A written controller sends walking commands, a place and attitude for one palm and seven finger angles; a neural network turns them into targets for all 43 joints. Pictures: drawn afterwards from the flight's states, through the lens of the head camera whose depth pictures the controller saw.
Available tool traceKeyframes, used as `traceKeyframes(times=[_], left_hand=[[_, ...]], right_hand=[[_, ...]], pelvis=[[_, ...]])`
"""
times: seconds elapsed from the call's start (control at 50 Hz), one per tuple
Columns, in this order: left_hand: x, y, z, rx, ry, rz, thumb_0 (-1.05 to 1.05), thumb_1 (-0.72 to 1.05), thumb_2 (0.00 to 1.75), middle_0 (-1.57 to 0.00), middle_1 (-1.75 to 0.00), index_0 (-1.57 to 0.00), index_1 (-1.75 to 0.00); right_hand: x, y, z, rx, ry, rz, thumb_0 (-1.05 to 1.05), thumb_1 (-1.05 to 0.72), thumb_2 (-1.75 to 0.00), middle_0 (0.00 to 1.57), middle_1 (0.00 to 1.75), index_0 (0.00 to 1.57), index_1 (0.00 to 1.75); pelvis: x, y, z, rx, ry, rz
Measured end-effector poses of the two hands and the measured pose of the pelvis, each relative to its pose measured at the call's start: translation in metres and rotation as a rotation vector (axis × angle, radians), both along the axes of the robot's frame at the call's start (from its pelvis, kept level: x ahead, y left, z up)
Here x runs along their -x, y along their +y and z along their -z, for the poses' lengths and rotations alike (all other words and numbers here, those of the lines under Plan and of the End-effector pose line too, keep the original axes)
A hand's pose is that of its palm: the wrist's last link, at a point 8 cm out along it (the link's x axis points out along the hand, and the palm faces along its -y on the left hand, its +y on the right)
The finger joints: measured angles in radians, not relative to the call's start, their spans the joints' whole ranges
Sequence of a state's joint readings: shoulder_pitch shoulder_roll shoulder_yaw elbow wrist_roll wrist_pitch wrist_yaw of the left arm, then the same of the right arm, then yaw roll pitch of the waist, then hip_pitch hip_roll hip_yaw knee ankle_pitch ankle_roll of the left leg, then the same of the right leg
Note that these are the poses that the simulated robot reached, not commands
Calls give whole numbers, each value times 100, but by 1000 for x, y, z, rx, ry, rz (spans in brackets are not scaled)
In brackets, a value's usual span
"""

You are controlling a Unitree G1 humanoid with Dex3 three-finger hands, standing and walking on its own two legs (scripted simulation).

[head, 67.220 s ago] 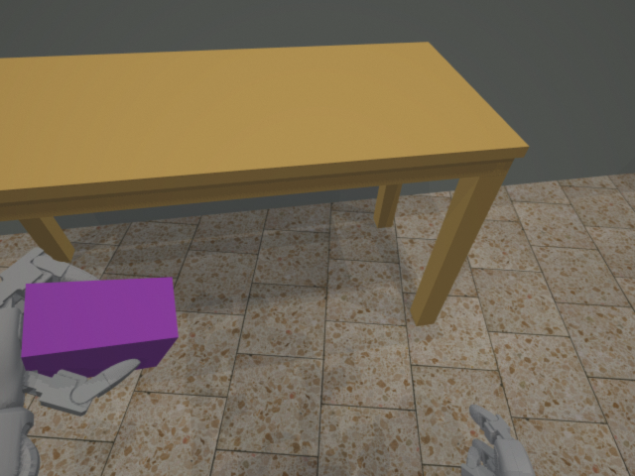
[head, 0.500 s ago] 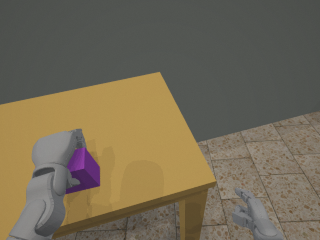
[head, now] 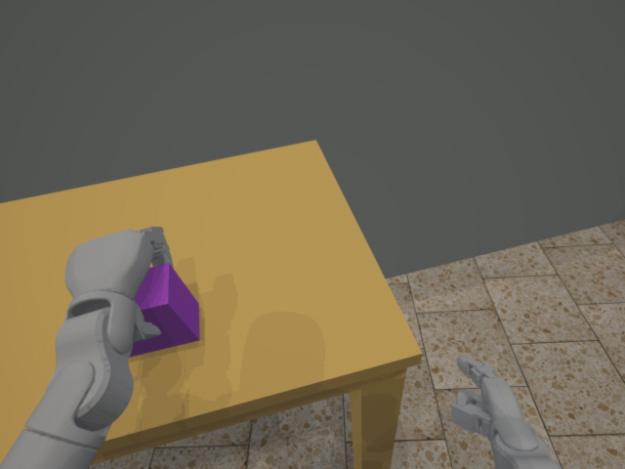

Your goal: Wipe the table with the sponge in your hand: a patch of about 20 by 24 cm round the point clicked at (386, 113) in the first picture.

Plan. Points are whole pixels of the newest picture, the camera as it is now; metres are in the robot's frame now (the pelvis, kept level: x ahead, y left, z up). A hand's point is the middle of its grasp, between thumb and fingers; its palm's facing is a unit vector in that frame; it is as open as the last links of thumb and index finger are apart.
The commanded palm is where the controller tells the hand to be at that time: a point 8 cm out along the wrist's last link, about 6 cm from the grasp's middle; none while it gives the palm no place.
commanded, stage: lift the sponge slowly off the table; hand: left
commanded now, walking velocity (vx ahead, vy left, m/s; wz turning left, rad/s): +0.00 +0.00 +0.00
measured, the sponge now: (147, 319) +0.26 +0.28 +0.07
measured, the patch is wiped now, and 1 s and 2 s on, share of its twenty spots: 1.00 1.00 1.00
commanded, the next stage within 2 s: bring the sponge back beside the body in 1.30 s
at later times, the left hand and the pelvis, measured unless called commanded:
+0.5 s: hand (125, 275) +0.26 +0.26 +0.16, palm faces +0.15 -0.09 -0.98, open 9.9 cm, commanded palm +0.22 +0.26 +0.23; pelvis +0.00 +0.00 +0.00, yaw +0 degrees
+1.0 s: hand (124, 254) +0.27 +0.25 +0.19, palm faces +0.21 -0.10 -0.97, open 9.9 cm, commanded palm +0.22 +0.26 +0.27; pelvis -0.02 +0.00 +0.00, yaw +0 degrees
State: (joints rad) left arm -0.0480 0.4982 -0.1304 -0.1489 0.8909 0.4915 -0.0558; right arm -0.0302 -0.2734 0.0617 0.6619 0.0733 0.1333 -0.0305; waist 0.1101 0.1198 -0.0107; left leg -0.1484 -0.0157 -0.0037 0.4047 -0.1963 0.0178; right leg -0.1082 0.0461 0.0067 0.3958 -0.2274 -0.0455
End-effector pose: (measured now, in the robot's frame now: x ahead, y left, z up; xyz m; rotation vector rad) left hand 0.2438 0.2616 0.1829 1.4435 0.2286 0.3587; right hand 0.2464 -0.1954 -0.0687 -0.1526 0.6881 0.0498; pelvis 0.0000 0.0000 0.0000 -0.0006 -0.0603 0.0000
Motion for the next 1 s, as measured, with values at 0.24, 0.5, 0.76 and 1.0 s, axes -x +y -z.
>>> traceKeyframes(times=[0.24, 0.5, 0.76, 1.0], left_hand=[[2, -4, -9, 5, 15, 10, 0, -56, 102, -80, -141, -82, -143], [11, -4, -32, 6, -47, 4, 0, -56, 102, -80, -141, -82, -143], [14, 3, -51, -10, -91, -12, 0, -56, 102, -80, -141, -82, -143], [9, -12, -61, 0, -112, 64, 0, -56, 102, -80, -141, -82, -143]], right_hand=[[-6, -6, -3, 5, -18, -2, 1, -91, -90, 20, 30, 20, 30], [-4, -2, -3, -12, -31, -13, 1, -91, -90, 20, 30, 20, 30], [5, 3, -6, -10, -47, -22, 1, -91, -90, 20, 30, 20, 30], [12, 3, -7, -7, -60, -9, 1, -91, -90, 20, 30, 20, 30]], pelvis=[[-1, -3, 1, -2, 4, -1], [3, -4, 1, -2, -2, -4], [15, -6, 2, -2, -10, -5], [21, -2, 2, -3, -7, -2]])
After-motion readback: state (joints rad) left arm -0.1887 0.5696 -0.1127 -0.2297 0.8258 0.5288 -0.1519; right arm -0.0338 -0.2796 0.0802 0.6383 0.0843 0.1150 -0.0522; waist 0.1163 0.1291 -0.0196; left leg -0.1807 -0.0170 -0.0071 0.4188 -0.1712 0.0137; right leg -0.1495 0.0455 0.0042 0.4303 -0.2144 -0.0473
